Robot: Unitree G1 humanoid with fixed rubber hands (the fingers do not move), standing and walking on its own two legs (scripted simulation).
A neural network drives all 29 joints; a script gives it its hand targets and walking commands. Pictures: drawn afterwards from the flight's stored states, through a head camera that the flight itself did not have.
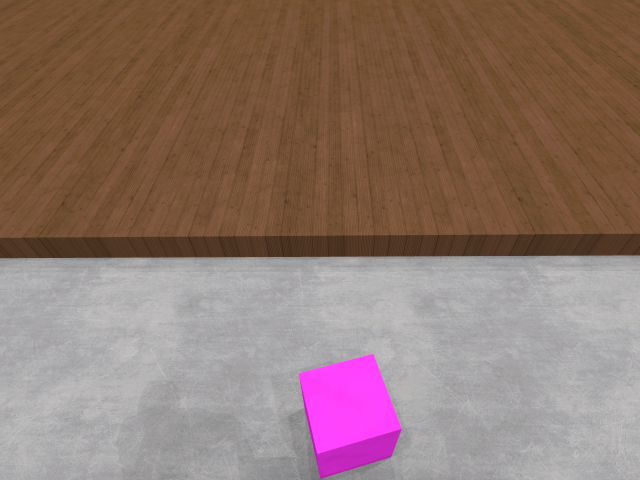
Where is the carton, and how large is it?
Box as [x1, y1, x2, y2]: [299, 354, 401, 478]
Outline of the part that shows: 373,354 299,373 303,401 320,478 391,456 401,428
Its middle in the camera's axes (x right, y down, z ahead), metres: +0.07 +0.50 +1.07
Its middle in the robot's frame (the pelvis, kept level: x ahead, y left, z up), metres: +0.43 -0.03 -0.65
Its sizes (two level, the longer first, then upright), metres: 0.210 0.200 0.250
